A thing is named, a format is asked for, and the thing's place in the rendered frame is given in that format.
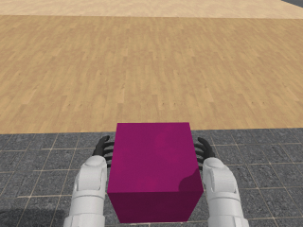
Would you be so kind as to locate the robot right forearm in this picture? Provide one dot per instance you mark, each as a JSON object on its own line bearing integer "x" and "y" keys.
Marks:
{"x": 223, "y": 197}

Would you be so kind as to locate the robot right hand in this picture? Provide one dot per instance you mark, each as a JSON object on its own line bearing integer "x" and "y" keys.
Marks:
{"x": 207, "y": 151}

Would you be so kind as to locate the carton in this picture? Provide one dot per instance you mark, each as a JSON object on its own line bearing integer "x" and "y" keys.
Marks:
{"x": 154, "y": 174}

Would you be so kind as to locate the robot left forearm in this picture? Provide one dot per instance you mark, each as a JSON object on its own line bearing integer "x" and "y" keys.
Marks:
{"x": 87, "y": 202}

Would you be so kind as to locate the robot left hand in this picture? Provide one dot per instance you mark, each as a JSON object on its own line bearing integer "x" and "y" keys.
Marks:
{"x": 101, "y": 151}

